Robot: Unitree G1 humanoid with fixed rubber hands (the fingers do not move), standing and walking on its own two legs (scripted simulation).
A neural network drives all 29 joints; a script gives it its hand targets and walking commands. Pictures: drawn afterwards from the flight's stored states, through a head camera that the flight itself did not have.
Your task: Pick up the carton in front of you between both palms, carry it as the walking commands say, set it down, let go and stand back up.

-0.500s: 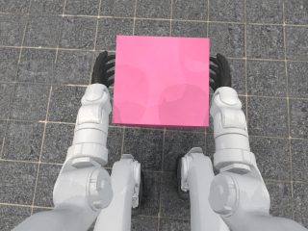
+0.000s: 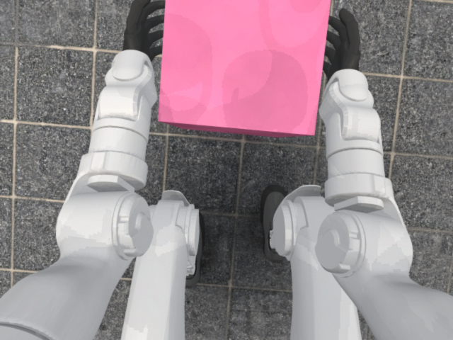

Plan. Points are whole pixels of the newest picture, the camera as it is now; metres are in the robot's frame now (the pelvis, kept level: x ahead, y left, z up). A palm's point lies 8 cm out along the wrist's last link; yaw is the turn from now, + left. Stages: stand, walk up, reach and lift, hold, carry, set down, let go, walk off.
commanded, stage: set down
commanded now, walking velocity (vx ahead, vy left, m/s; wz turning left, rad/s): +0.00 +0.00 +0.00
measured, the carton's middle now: (238, 74) +0.51 -0.03 -0.20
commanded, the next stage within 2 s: none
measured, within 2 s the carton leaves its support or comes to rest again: rests again in 1.36 s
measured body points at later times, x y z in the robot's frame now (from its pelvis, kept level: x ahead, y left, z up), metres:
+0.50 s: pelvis +0.01 +0.00 -0.05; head +0.36 +0.02 +0.22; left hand +0.55 +0.11 -0.23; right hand +0.53 -0.19 -0.20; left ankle +0.08 +0.11 -0.40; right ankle +0.14 -0.13 -0.40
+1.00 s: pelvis +0.00 +0.00 -0.06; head +0.36 +0.02 +0.20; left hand +0.54 +0.11 -0.24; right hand +0.53 -0.20 -0.23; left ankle +0.08 +0.11 -0.40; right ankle +0.14 -0.13 -0.40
